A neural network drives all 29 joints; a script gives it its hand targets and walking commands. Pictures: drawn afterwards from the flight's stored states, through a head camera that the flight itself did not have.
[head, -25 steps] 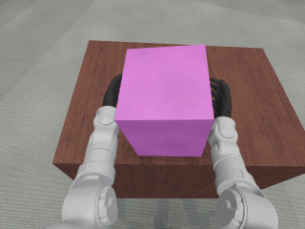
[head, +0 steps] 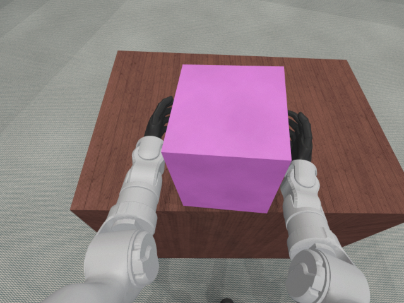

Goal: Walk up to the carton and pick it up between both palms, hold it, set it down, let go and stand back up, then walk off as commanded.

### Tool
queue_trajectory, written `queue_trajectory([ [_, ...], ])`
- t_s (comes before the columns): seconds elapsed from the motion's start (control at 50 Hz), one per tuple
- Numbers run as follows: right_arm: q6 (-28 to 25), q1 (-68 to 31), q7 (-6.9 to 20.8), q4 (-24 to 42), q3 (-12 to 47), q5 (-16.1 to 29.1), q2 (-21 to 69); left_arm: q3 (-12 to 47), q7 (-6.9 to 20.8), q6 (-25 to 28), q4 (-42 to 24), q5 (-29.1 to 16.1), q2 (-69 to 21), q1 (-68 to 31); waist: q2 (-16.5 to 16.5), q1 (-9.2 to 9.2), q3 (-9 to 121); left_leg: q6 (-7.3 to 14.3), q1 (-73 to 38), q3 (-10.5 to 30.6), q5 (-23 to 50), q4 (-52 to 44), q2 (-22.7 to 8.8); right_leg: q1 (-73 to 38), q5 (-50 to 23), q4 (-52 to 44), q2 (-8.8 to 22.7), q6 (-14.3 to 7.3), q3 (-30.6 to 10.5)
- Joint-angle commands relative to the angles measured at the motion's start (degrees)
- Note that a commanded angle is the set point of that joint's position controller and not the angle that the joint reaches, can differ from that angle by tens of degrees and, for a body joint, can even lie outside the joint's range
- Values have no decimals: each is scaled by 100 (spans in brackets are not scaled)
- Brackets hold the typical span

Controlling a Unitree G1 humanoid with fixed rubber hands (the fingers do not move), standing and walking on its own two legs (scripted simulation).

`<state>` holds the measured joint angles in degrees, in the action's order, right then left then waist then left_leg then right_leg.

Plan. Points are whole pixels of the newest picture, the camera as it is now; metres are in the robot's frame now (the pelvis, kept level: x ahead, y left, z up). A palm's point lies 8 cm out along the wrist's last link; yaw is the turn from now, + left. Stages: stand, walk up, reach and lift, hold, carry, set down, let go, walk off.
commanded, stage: set down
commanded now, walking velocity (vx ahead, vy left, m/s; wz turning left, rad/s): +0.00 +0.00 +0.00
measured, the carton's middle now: (227, 144) +0.42 -0.03 +0.02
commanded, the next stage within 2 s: none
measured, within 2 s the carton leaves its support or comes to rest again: rests again in 1.38 s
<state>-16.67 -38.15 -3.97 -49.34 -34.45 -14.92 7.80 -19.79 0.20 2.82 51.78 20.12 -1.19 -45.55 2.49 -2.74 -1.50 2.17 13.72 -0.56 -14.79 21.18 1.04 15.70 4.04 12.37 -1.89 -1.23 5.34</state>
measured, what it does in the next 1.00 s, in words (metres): stands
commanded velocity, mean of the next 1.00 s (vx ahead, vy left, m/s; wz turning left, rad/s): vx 0.00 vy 0.00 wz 0.00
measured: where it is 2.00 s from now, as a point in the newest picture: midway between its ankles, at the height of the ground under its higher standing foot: outside the picture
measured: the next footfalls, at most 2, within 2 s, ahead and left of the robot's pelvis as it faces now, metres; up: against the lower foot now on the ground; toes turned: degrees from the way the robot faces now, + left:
none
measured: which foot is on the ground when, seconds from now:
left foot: down 0.00-1.00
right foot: down 0.00-1.00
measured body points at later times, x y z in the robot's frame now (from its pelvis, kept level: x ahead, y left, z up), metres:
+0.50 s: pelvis +0.01 +0.00 +0.00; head +0.09 +0.04 +0.44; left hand +0.45 +0.12 +0.04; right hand +0.40 -0.17 +0.04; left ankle -0.05 +0.08 -0.75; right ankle +0.02 -0.11 -0.75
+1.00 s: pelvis +0.00 +0.00 +0.00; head +0.10 +0.03 +0.44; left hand +0.45 +0.11 +0.04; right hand +0.40 -0.18 +0.03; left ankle -0.05 +0.08 -0.75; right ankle +0.02 -0.11 -0.75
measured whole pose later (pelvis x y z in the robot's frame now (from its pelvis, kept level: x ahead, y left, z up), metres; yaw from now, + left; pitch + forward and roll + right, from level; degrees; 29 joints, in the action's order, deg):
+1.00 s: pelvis +0.00 +0.00 +0.00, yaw +0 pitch +10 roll -2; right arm -19.1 -38.2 -3.9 -49.8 -38.5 -19.0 9.4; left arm -22.7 -0.8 9.2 54.4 23.6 -1.8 -47.4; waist 2.5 -2.7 -1.2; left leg 2.3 17.2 -0.6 -14.8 21.6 1.0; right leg 19.8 4.8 14.1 -1.9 -1.5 5.4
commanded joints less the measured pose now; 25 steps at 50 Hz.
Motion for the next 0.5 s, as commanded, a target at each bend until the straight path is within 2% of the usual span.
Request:
queue_trajectory([
  [0.0,-170,-2867,708,-119,1421,-1296,2608,446,498,597,316,388,-2678,-2595,-612,-87,3374,-460,778,-287,2364,-275,-169,-2614,-2268,916,205,215,-106],
  [0.24,-359,-2655,716,-328,1272,-1406,2590,384,450,731,411,516,-2750,-2315,-743,-176,3308,-537,511,-193,3086,-55,-225,-2253,-2342,904,154,169,-57],
  [0.48,-440,-2453,722,-521,1006,-1526,2375,204,442,782,498,677,-2656,-2129,-796,-243,3134,-550,475,-150,3304,3,-254,-2023,-2169,876,121,155,-25],
])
